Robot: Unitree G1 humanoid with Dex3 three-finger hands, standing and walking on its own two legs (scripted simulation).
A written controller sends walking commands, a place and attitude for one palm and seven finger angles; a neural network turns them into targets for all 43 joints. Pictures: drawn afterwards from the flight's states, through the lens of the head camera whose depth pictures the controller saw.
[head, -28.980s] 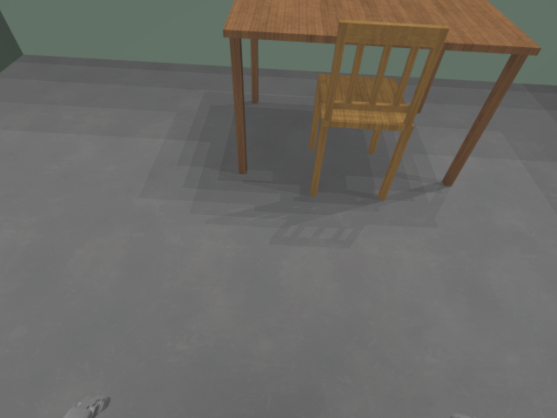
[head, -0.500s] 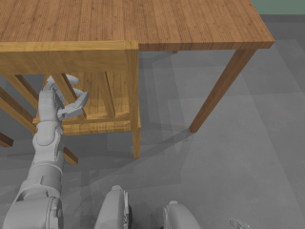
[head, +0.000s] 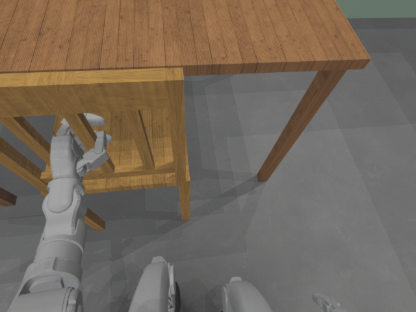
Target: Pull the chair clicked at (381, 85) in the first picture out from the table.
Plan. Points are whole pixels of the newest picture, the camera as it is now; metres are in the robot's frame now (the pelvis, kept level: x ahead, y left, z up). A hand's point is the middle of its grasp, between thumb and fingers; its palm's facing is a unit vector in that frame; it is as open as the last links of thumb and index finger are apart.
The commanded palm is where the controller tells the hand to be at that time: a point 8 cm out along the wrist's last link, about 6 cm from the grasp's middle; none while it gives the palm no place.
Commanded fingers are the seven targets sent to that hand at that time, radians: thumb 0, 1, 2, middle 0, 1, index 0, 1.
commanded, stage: hook a spindle and tug to test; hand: left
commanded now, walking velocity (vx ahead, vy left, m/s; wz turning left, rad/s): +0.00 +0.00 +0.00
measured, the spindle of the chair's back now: (93, 145) +0.43 +0.23 +0.00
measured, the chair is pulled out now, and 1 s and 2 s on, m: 0.01 0.14 0.31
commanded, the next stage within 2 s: step backward, pulling the chair out in 0.20 s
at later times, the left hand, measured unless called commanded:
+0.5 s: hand (97, 163) +0.38 +0.20 +0.03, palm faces +0.23 -0.97 -0.11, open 5.3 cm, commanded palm +0.36 +0.25 +0.03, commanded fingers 0.00 0.90 0.90 -0.50 -1.45 -0.50 -1.45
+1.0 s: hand (122, 209) +0.29 +0.14 +0.04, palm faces +0.12 -0.98 -0.16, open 5.2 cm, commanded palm +0.28 +0.19 +0.04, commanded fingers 0.00 0.90 0.90 -0.50 -1.45 -0.50 -1.45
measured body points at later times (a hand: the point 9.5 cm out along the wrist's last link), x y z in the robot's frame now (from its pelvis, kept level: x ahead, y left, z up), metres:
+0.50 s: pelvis +0.01 +0.01 +0.06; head +0.10 +0.02 +0.50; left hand +0.36 +0.25 +0.04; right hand +0.12 -0.23 -0.06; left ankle +0.07 +0.10 -0.62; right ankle -0.04 -0.11 -0.62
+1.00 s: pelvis -0.05 -0.02 +0.10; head +0.04 -0.03 +0.54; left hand +0.28 +0.20 +0.05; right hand +0.04 -0.26 -0.04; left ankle +0.07 +0.10 -0.62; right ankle -0.04 -0.12 -0.62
